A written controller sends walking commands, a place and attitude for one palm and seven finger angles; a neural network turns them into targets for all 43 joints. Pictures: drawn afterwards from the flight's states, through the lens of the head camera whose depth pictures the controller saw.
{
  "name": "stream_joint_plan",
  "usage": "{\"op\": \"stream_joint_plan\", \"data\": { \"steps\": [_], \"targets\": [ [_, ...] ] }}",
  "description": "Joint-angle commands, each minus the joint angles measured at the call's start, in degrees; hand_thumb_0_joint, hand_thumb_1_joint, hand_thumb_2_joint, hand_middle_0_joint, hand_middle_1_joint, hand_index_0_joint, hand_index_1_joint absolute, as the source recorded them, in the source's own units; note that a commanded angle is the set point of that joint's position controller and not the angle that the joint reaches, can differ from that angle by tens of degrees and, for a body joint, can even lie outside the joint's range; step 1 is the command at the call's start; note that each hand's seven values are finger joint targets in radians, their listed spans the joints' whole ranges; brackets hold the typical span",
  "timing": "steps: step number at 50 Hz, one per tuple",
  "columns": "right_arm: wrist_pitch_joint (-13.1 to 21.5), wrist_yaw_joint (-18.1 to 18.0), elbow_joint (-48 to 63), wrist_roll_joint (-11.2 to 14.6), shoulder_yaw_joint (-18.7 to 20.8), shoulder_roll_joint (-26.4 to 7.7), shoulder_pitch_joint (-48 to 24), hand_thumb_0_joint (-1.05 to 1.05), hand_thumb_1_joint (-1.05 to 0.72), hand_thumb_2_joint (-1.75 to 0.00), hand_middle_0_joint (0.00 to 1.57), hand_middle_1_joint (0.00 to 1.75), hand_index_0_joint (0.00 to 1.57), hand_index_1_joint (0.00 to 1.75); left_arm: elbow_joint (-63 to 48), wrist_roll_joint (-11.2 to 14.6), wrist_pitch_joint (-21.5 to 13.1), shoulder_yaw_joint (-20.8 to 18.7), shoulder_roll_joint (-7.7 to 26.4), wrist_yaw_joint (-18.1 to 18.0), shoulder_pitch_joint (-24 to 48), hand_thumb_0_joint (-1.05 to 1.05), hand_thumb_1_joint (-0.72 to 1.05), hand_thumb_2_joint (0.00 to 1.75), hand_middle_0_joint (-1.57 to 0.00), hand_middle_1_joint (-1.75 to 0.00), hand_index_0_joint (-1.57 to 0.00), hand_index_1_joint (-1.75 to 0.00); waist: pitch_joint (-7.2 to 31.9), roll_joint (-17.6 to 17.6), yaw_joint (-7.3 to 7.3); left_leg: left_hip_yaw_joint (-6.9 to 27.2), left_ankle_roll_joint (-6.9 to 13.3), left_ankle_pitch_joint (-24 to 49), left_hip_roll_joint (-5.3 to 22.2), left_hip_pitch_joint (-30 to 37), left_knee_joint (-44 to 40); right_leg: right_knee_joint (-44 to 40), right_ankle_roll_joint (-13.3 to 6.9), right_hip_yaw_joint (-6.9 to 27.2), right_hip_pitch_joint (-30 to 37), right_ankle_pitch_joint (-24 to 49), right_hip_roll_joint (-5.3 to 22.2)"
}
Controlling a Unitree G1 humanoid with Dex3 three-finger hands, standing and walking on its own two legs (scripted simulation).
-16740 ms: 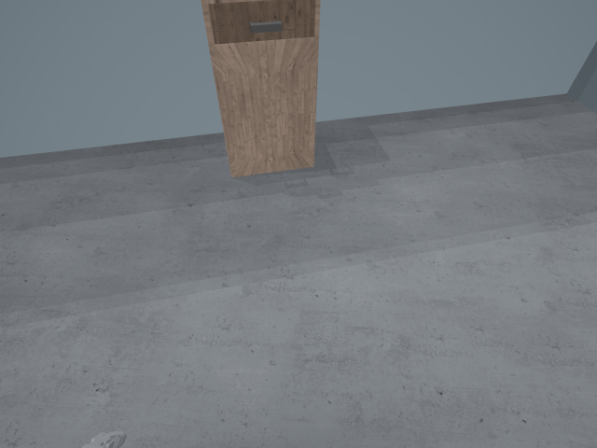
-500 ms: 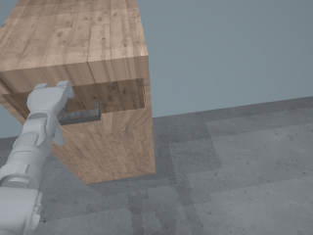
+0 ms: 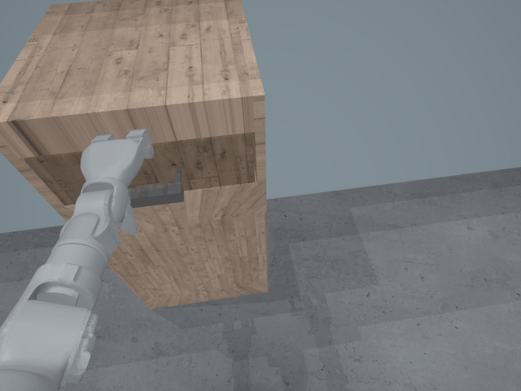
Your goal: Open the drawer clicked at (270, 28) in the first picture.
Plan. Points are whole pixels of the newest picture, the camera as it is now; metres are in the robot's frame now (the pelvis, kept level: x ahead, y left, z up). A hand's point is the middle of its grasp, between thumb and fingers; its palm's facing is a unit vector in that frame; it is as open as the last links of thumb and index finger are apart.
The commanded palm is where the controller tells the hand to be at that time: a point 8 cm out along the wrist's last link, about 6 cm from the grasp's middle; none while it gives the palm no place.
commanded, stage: move the hooked fingers above the handle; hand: left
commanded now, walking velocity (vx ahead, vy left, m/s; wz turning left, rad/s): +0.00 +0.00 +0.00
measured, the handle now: (151, 185) +0.48 +0.23 +0.00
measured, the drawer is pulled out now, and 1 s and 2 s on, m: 0.00 0.00 0.00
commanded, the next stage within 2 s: lower the fingers behind the handle in 1.22 s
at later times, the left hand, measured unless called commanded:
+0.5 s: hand (137, 177) +0.44 +0.22 +0.07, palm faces +0.00 -0.02 -1.00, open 13.7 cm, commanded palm +0.42 +0.22 +0.13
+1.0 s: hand (126, 183) +0.43 +0.24 +0.07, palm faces -0.03 -0.02 -1.00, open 13.8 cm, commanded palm +0.41 +0.23 +0.13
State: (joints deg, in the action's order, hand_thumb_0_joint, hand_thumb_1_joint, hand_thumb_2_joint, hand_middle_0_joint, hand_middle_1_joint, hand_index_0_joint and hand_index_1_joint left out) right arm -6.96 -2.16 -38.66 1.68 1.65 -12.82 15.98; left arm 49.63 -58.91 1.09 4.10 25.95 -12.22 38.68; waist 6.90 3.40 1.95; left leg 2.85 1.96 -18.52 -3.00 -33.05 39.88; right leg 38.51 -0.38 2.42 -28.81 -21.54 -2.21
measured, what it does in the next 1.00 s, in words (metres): stands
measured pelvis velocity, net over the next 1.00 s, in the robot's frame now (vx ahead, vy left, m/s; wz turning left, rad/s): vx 0.01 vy -0.02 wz -0.02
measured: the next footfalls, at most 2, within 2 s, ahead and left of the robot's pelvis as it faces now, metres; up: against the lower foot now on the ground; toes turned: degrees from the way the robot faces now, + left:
none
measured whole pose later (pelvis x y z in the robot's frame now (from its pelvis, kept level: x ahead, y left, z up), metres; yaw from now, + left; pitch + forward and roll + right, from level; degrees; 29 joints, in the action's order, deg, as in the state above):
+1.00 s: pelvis +0.01 -0.02 +0.00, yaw -1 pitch +11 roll +0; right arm -7.5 -3.3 -38.2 2.3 3.1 -15.6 16.4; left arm 46.9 -58.5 0.8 1.2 28.1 -11.1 34.3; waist 7.2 3.0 1.7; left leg 2.4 0.5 -18.3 -1.5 -30.7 37.7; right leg 37.5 -1.9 2.9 -27.4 -21.3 -3.5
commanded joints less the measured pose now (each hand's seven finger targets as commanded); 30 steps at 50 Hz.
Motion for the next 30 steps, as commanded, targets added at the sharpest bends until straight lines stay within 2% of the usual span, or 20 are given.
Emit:
{"op": "stream_joint_plan", "data": {
  "steps": [1, 2, 3, 5, 7, 8, 9, 13, 16, 17, 18, 21, 22, 23, 24, 26, 28, 30],
  "targets": [
    [1.66, -1.09, 5.56, -0.45, 3.63, -9.30, 2.96, 0.00, -0.90, -0.90, 0.20, 0.30, 0.20, 0.30, -14.51, -0.13, -1.19, -3.71, 13.59, -3.13, 28.83, 0.00, -0.50, 0.30, -0.30, -1.20, -0.30, -1.20, 20.84, -0.03, 1.81, -0.84, 0.57, 21.55, 1.64, 19.39, -3.15, -4.27, -2.22, -3.58, 1.57, 16.38, -1.24],
    [1.75, -1.05, 5.49, -0.43, 3.67, -9.26, 2.99, 0.00, -0.90, -0.90, 0.20, 0.30, 0.20, 0.30, -14.16, -0.02, -1.19, -3.58, 13.27, -3.09, 28.45, 0.00, -0.50, 0.30, -0.30, -1.20, -0.30, -1.20, 20.07, 0.53, 1.84, -0.93, 0.51, 21.55, 1.64, 19.22, -3.08, -4.28, -2.30, -3.69, 1.27, 16.34, -1.26],
    [1.76, -1.11, 5.29, -0.55, 3.61, -9.50, 3.38, 0.00, -0.90, -0.90, 0.20, 0.30, 0.20, 0.30, -13.41, 0.04, -1.25, -4.00, 13.88, -3.00, 29.01, 0.00, -0.50, 0.30, -0.30, -1.20, -0.30, -1.20, 19.94, -1.02, 2.19, -0.60, 0.54, 20.96, 1.66, 18.43, -3.23, -4.41, -2.28, -3.73, 1.66, 15.63, -1.25],
    [1.74, -1.19, 5.06, -0.25, 3.48, -9.58, 3.30, 0.00, -0.90, -0.90, 0.20, 0.30, 0.20, 0.30, -10.94, -0.39, -0.73, -4.32, 14.59, -3.18, 28.40, 0.00, -0.50, 0.30, -0.30, -1.20, -0.30, -1.20, 17.18, -1.44, 2.19, -0.75, 0.59, 18.24, 1.60, 16.41, -3.70, -4.53, -2.26, -3.65, 0.69, 14.18, -1.29],
    [2.05, -0.99, 5.14, -0.26, 3.62, -9.41, 3.48, 0.00, -0.90, -0.90, 0.20, 0.30, 0.20, 0.30, -12.49, -0.48, -0.68, -2.78, 12.77, -3.33, 29.86, 0.00, -0.50, 0.30, -0.30, -1.20, -0.30, -1.20, 18.14, 0.66, 2.08, -0.64, 0.45, 18.24, 1.59, 17.67, -3.86, -4.60, -2.45, -3.80, -0.01, 13.36, -1.30],
    [2.08, -1.06, 5.01, -0.47, 3.74, -9.75, 3.78, 0.00, -0.90, -0.90, 0.20, 0.30, 0.20, 0.30, -13.40, -0.49, -0.98, -3.49, 13.84, -3.43, 31.36, 0.00, -0.50, 0.30, -0.30, -1.20, -0.30, -1.20, 19.55, -0.40, 2.37, -0.56, 0.50, 18.72, 1.64, 17.82, -3.71, -4.59, -2.43, -3.66, 0.96, 13.62, -1.24],
    [2.10, -1.05, 4.84, -0.36, 3.90, -9.70, 3.75, 0.00, -0.90, -0.90, 0.20, 0.30, 0.20, 0.30, -12.87, -1.06, -0.88, -4.76, 15.33, -3.67, 30.35, 0.00, -0.50, 0.30, -0.30, -1.20, -0.30, -1.20, 20.36, 1.07, 1.78, -0.71, 0.39, 18.98, 1.67, 18.41, -3.55, -4.32, -2.42, -3.50, 0.66, 13.82, -1.27],
    [2.28, -0.73, 4.82, -0.39, 4.06, -9.51, 3.90, 0.00, -0.90, -0.90, 0.20, 0.30, 0.20, 0.30, -13.59, -0.13, -0.57, -1.83, 11.32, -3.63, 30.35, 0.00, -0.50, 0.30, -0.30, -1.20, -0.30, -1.20, 19.93, 1.17, 2.40, -0.44, 0.25, 19.87, 1.68, 18.79, -3.53, -4.54, -2.58, -3.88, 0.61, 13.94, -1.40],
    [2.32, -0.89, 4.50, -0.24, 4.02, -9.79, 3.80, 0.00, -0.90, -0.90, 0.20, 0.30, 0.20, 0.30, -13.12, 0.00, -0.11, -2.83, 12.67, -3.67, 30.05, 0.00, -0.50, 0.30, -0.30, -1.20, -0.30, -1.20, 19.40, 0.33, 2.26, -0.66, 0.40, 18.12, 1.74, 18.48, -3.89, -4.89, -2.34, -3.57, 0.51, 13.41, -1.42],
    [2.37, -0.89, 4.49, -0.24, 4.03, -9.71, 3.65, 0.00, -0.90, -0.90, 0.20, 0.30, 0.20, 0.30, -12.68, 0.02, 0.19, -1.78, 11.47, -3.59, 30.18, 0.00, -0.50, 0.30, -0.30, -1.20, -0.30, -1.20, 18.38, 0.48, 2.56, -0.87, 0.50, 17.68, 1.69, 18.04, -3.91, -5.01, -2.37, -3.53, 0.37, 13.38, -1.39],
    [2.41, -0.92, 4.44, -0.36, 4.06, -9.84, 3.83, 0.00, -0.90, -0.90, 0.20, 0.30, 0.20, 0.30, -13.76, 0.20, 0.00, -2.50, 12.28, -3.49, 30.76, 0.00, -0.50, 0.30, -0.30, -1.20, -0.30, -1.20, 19.77, 0.52, 2.32, -0.78, 0.41, 18.76, 1.70, 18.34, -3.99, -4.91, -2.51, -3.55, 1.56, 14.08, -1.28],
    [2.55, -0.77, 4.58, -0.28, 4.19, -9.53, 3.61, 0.00, -0.90, -0.90, 0.20, 0.30, 0.20, 0.30, -14.54, 0.00, 0.22, -1.11, 10.37, -3.34, 29.88, 0.00, -0.50, 0.30, -0.30, -1.20, -0.30, -1.20, 20.56, 1.62, 2.07, -0.78, 0.34, 20.03, 1.76, 19.83, -3.74, -4.68, -2.48, -3.58, 0.84, 14.90, -1.38],
    [2.56, -0.76, 4.47, -0.34, 4.21, -9.50, 3.62, 0.00, -0.90, -0.90, 0.20, 0.30, 0.20, 0.30, -13.57, 0.11, 0.58, -0.13, 9.04, -3.20, 29.46, 0.00, -0.50, 0.30, -0.30, -1.20, -0.30, -1.20, 19.18, 0.99, 2.54, -0.99, 0.42, 19.90, 1.76, 19.53, -3.72, -4.91, -2.43, -3.71, 0.62, 14.96, -1.41],
    [2.52, -0.78, 4.33, -0.39, 4.07, -9.63, 3.77, 0.00, -0.90, -0.90, 0.20, 0.30, 0.20, 0.30, -13.16, 0.42, 0.59, -1.33, 10.37, -3.01, 29.17, 0.00, -0.50, 0.30, -0.30, -1.20, -0.30, -1.20, 19.14, -0.76, 2.45, -1.14, 0.63, 19.88, 1.62, 18.45, -3.77, -5.25, -2.40, -3.45, 2.21, 15.60, -1.31],
    [2.39, -0.85, 4.43, -0.17, 3.93, -9.69, 3.48, 0.00, -0.90, -0.90, 0.20, 0.30, 0.20, 0.30, -12.25, 0.19, 0.69, -2.72, 12.10, -2.95, 27.89, 0.00, -0.50, 0.30, -0.30, -1.20, -0.30, -1.20, 18.74, -1.04, 1.88, -1.54, 0.78, 18.92, 1.41, 17.24, -3.96, -5.31, -2.21, -2.97, 2.90, 16.12, -1.20],
    [2.13, -1.01, 4.61, -0.17, 3.56, -9.71, 3.16, 0.00, -0.90, -0.90, 0.20, 0.30, 0.20, 0.30, -11.06, 0.14, 1.14, -3.92, 13.63, -2.99, 27.31, 0.00, -0.50, 0.30, -0.30, -1.20, -0.30, -1.20, 18.22, -2.49, 1.36, -2.12, 0.91, 17.51, 1.14, 15.17, -4.37, -5.35, -2.07, -2.73, 4.59, 16.78, -0.96],
    [2.00, -1.18, 4.84, -0.13, 3.30, -9.77, 2.83, 0.00, -0.90, -0.90, 0.20, 0.30, 0.20, 0.30, -9.74, -0.03, 1.41, -3.80, 13.66, -2.84, 26.89, 0.00, -0.50, 0.30, -0.30, -1.20, -0.30, -1.20, 17.16, -3.55, 1.44, -2.25, 1.01, 16.72, 0.99, 13.47, -4.74, -5.59, -2.13, -2.59, 5.54, 16.78, -0.72],
    [1.89, -1.44, 5.04, 0.06, 3.21, -9.83, 2.55, 0.00, -0.90, -0.90, 0.20, 0.30, 0.20, 0.30, -8.86, -0.38, 1.53, -5.36, 15.87, -2.71, 25.61, 0.00, -0.50, 0.30, -0.30, -1.20, -0.30, -1.20, 16.51, -4.21, 1.21, -2.88, 1.17, 15.49, 0.91, 12.38, -4.74, -5.71, -1.80, -2.16, 6.07, 17.10, -0.52]
  ]
}}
